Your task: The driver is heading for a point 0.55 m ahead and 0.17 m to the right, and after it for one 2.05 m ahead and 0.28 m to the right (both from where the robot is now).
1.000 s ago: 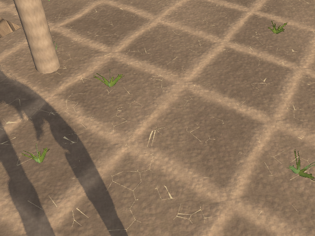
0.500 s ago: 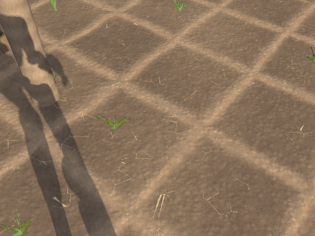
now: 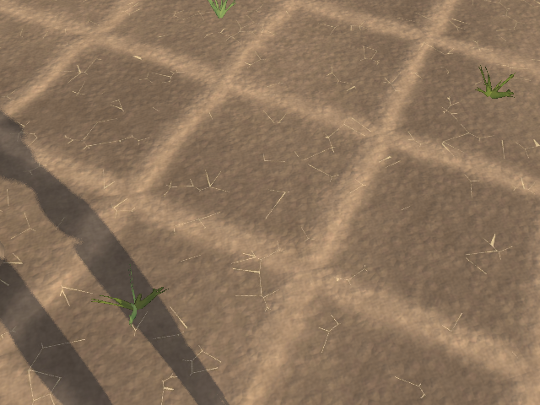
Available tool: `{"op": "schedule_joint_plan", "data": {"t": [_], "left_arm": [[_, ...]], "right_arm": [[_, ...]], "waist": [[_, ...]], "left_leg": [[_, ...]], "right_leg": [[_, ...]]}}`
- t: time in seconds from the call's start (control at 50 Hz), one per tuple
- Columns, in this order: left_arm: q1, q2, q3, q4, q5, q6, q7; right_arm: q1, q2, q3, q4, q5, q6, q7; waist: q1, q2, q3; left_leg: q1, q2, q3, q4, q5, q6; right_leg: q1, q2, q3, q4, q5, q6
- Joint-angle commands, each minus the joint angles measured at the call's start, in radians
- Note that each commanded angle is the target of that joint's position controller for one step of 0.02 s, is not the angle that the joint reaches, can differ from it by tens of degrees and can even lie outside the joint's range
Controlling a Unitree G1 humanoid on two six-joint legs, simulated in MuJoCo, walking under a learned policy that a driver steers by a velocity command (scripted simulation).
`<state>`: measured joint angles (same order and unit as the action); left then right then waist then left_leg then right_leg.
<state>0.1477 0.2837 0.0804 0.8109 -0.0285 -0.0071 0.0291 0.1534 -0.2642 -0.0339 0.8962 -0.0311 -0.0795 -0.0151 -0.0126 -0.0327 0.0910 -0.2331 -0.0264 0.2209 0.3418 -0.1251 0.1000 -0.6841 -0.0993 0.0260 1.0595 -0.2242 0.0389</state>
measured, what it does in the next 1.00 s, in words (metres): walks ahead, turning right: right foot, then left foot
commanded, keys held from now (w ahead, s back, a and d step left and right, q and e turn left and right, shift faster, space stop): e+shift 0.66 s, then shift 0.04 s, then w+shift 0.12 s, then w+q+shift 0.18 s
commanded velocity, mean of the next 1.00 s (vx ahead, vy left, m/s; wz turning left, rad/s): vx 0.17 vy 0.00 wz -0.70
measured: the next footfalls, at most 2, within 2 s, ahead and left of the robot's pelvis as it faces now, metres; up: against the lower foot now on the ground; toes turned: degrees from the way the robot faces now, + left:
right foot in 0.24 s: +0.16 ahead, -0.13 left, +0.00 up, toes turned -17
left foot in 0.66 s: +0.27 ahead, +0.05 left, +0.00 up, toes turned -47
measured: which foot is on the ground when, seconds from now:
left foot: down 0.00-0.26, up 0.28-0.64, down 0.66-1.00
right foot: up 0.00-0.22, down 0.24-0.66, up 0.68-1.00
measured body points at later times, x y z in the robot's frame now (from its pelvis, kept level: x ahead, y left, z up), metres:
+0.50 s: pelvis +0.11 -0.03 +0.00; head +0.15 -0.07 +0.44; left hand +0.36 +0.19 -0.08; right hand +0.19 -0.36 -0.10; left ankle +0.21 +0.12 -0.69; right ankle +0.12 -0.12 -0.74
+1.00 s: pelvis +0.17 -0.04 +0.00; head +0.18 -0.03 +0.45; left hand +0.48 +0.00 -0.07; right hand -0.02 -0.26 -0.11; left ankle +0.24 +0.08 -0.74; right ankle +0.07 -0.15 -0.72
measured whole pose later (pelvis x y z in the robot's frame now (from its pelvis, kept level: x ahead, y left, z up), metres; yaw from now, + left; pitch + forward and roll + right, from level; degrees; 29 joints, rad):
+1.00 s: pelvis +0.17 -0.04 +0.00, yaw -42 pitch +4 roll -2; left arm 0.18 0.28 0.04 0.57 0.03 -0.02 -0.03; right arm 0.42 -0.28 -0.08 0.79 -0.02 -0.01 0.02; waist -0.10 0.00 -0.08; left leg -0.22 0.02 -0.11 0.40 -0.26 0.01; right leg -0.37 0.00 0.02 0.62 -0.35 0.02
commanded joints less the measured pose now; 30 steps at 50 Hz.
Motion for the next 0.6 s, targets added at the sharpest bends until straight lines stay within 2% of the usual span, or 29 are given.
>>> {"op": "schedule_joint_plan", "data": {"t": [0.02,0.08,0.14,0.2,0.22,0.24,0.26,0.28,0.3,0.32,0.34,0.36,0.38,0.42,0.48,0.54,0.6], "left_arm": [[0.115,0.027,0.008,-0.044,0.008,0.011,-0.014],[0.030,0.045,0.014,-0.100,0.008,0.019,-0.039],[-0.017,0.066,0.024,-0.154,0.005,0.029,-0.062],[0.013,0.076,0.035,-0.183,-0.003,0.031,-0.076],[0.076,0.084,0.043,-0.175,-0.004,0.026,-0.072],[0.186,0.143,0.069,-0.154,0.002,0.016,-0.055],[0.226,0.292,0.110,-0.158,0.019,0.012,-0.027],[0.206,0.312,0.103,-0.187,0.059,0.003,-0.027],[0.167,0.270,0.091,-0.209,0.051,-0.013,-0.042],[0.121,0.250,0.086,-0.218,0.030,-0.021,-0.040],[0.066,0.216,0.078,-0.225,0.001,-0.017,-0.033],[0.016,0.185,0.068,-0.240,-0.012,-0.005,-0.019],[-0.003,0.173,0.064,-0.257,-0.004,0.005,-0.008],[0.006,0.181,0.070,-0.276,0.010,0.017,0.004],[0.025,0.203,0.080,-0.292,0.009,0.028,0.019],[0.012,0.201,0.079,-0.316,0.013,0.040,0.021],[-0.006,0.198,0.077,-0.337,0.012,0.048,0.015]], "right_arm": [[-0.115,-0.138,-0.030,-0.092,0.009,0.012,-0.030],[-0.100,-0.163,-0.039,-0.094,0.018,0.048,-0.037],[-0.087,-0.181,-0.049,-0.100,0.032,0.080,-0.035],[-0.098,-0.184,-0.059,-0.116,0.053,0.098,-0.035],[-0.108,-0.180,-0.062,-0.120,0.062,0.102,-0.035],[-0.075,-0.176,-0.066,-0.115,0.063,0.103,-0.031],[-0.095,-0.139,-0.057,-0.164,0.027,0.090,-0.023],[-0.144,-0.102,-0.044,-0.223,0.001,0.072,-0.010],[-0.179,-0.137,-0.052,-0.210,0.019,0.057,0.006],[-0.200,-0.130,-0.054,-0.216,0.040,0.049,0.009],[-0.185,-0.123,-0.056,-0.196,0.032,0.048,0.001],[-0.173,-0.138,-0.063,-0.193,0.021,0.052,-0.009],[-0.164,-0.132,-0.064,-0.192,0.021,0.058,-0.008],[-0.151,-0.096,-0.056,-0.190,0.029,0.062,-0.006],[-0.160,-0.071,-0.046,-0.191,0.036,0.062,-0.008],[-0.153,-0.092,-0.053,-0.193,0.040,0.062,-0.002],[-0.123,-0.116,-0.065,-0.194,0.043,0.049,0.009]], "waist": [[0.049,0.104,-0.167],[0.012,0.095,-0.148],[-0.004,0.107,-0.129],[0.019,0.120,-0.141],[0.057,0.106,-0.165],[0.109,0.024,-0.199],[0.084,-0.237,-0.225],[0.046,-0.298,-0.375],[0.077,-0.115,-0.415],[0.052,-0.043,-0.347],[0.015,0.026,-0.265],[-0.010,0.014,-0.235],[-0.025,-0.017,-0.232],[-0.022,-0.036,-0.247],[-0.002,-0.069,-0.268],[0.014,-0.124,-0.256],[0.017,-0.167,-0.240]], "left_leg": [[0.013,0.282,-0.040,-0.099,0.464,0.135],[0.109,0.315,-0.023,-0.066,0.378,0.126],[0.195,0.364,-0.027,-0.006,0.364,0.105],[0.255,0.388,-0.009,0.121,0.501,0.054],[0.234,0.364,0.026,0.228,0.561,0.015],[0.128,0.292,0.050,0.426,0.513,-0.050],[-0.173,0.151,0.064,0.732,-0.019,-0.130],[-0.457,-0.030,-0.136,0.993,-0.562,-0.169],[-0.505,0.001,-0.307,1.034,-0.538,-0.149],[-0.525,0.015,-0.325,0.994,-0.449,-0.127],[-0.522,0.036,-0.326,0.910,-0.374,-0.130],[-0.481,0.047,-0.327,0.828,-0.320,-0.134],[-0.419,0.036,-0.316,0.783,-0.290,-0.142],[-0.367,-0.003,-0.307,0.659,-0.255,-0.163],[-0.313,-0.034,-0.327,0.504,-0.210,-0.177],[-0.257,-0.050,-0.338,0.410,-0.178,-0.171],[-0.188,-0.053,-0.345,0.289,-0.187,-0.149]], "right_leg": [[0.167,-0.028,-0.029,-0.124,0.162,-0.008],[0.133,-0.019,-0.067,-0.236,0.160,-0.029],[0.106,-0.002,-0.108,-0.291,0.043,-0.054],[0.157,0.037,-0.146,-0.385,-0.048,-0.099],[0.254,0.068,-0.159,-0.477,0.011,-0.129],[0.440,0.077,-0.079,-0.589,0.275,-0.186],[0.643,-0.100,0.243,-0.586,0.863,-0.294],[0.820,-0.247,0.611,-0.632,0.821,-0.500],[0.833,-0.251,0.569,-0.665,0.733,-0.468],[0.774,-0.204,0.472,-0.670,0.631,-0.408],[0.683,-0.144,0.394,-0.676,0.529,-0.344],[0.601,-0.109,0.351,-0.686,0.450,-0.308],[0.538,-0.075,0.330,-0.692,0.428,-0.292],[0.515,-0.039,0.323,-0.684,0.436,-0.282],[0.502,-0.024,0.368,-0.672,0.334,-0.266],[0.458,-0.009,0.433,-0.674,0.194,-0.240],[0.441,0.006,0.501,-0.654,0.147,-0.217]]}}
